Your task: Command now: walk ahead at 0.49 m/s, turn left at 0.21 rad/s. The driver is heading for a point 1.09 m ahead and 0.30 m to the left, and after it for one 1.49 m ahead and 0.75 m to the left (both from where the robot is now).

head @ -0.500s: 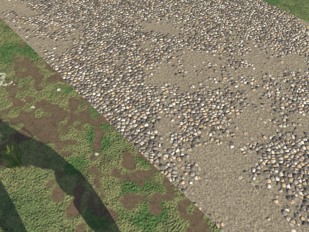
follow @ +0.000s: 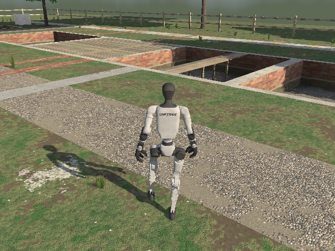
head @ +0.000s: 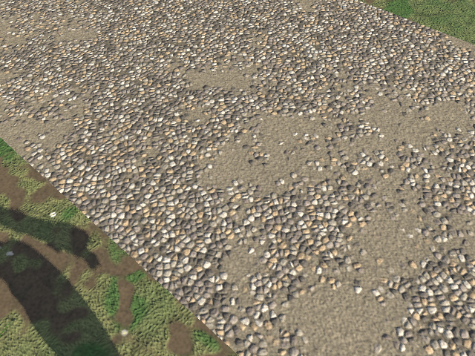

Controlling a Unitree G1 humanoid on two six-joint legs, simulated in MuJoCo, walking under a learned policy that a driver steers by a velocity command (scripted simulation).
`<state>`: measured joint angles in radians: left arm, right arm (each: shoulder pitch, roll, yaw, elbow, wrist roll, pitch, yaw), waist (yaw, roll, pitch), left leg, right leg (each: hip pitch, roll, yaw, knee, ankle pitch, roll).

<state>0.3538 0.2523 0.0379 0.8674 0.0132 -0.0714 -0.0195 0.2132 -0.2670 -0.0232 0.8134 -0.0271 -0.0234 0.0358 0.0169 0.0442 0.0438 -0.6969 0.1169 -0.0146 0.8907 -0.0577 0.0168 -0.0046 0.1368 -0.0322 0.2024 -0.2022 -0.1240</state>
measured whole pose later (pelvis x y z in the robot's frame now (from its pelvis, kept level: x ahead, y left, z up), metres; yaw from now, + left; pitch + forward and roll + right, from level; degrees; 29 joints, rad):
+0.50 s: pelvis +0.29 +0.06 +0.00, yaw +16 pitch +1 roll +0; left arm 0.14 0.27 0.01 0.75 0.05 -0.03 -0.01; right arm 0.37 -0.28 -0.06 0.88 0.00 -0.04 0.01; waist -0.02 -0.03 0.04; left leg -0.12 -0.15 -0.08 0.32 -0.20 0.13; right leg -0.65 -0.12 0.06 0.92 -0.18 0.05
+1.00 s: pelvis +0.57 +0.10 +0.00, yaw +32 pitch +1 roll -1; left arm 0.38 0.26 0.03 0.84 0.02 -0.09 -0.01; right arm 0.19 -0.30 -0.06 0.77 -0.04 -0.01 0.05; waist 0.04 0.05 0.02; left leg -0.60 0.01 -0.07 0.99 -0.21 0.04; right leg -0.11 0.01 -0.12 0.30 -0.21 -0.04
